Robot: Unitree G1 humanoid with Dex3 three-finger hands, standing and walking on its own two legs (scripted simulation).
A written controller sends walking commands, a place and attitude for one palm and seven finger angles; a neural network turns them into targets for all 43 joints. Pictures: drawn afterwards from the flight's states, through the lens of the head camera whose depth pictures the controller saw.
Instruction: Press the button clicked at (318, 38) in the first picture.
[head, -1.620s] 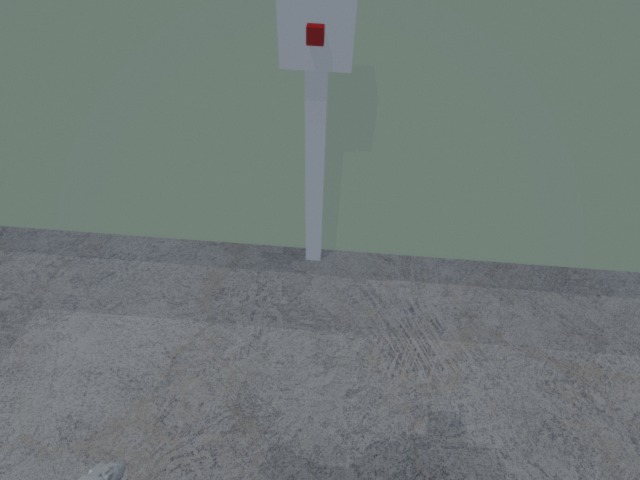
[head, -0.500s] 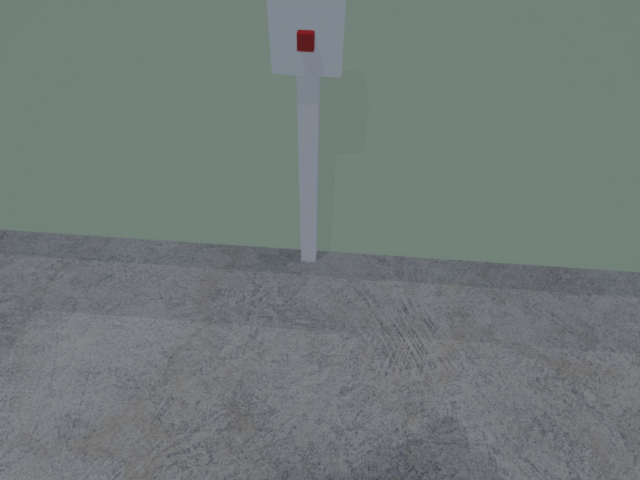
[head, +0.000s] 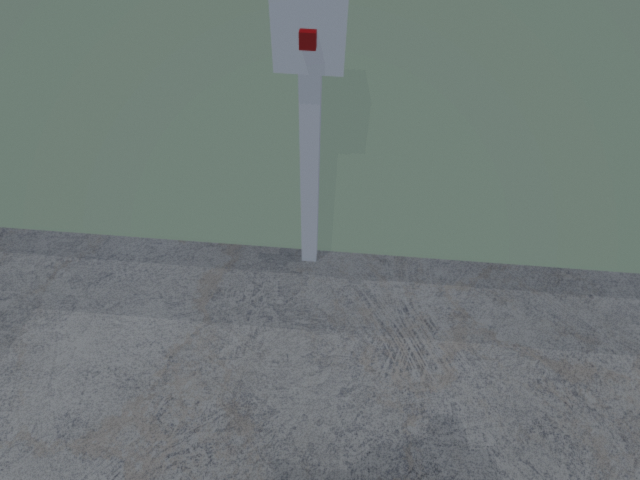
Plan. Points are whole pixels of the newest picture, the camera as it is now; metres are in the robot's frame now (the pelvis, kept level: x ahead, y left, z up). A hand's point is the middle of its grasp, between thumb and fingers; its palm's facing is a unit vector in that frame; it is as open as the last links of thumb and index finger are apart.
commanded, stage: look at it before walking up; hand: left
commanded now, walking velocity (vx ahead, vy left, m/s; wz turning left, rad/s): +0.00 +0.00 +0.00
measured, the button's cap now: (307, 39) +1.01 +0.09 +0.11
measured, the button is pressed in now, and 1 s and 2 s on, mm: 0 0 0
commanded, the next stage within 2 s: walk to a spot facing it in 0.02 s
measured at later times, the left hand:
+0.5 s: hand out of the picture +0.07 +0.17 -0.19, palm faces -0.08 -0.97 -0.23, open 7.4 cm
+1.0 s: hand (209, 405) +0.27 +0.20 -0.20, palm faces -0.22 -0.95 -0.22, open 7.4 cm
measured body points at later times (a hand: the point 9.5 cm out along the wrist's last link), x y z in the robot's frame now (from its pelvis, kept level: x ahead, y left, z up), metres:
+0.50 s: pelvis +0.05 -0.03 -0.02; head +0.06 -0.04 +0.43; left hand +0.08 +0.22 -0.17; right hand +0.03 -0.28 -0.18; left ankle -0.01 +0.11 -0.71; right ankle +0.02 -0.11 -0.75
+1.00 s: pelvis +0.21 +0.01 -0.02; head +0.24 +0.04 +0.43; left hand +0.28 +0.25 -0.19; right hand +0.25 -0.23 -0.15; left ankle +0.30 +0.07 -0.75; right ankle +0.07 -0.08 -0.68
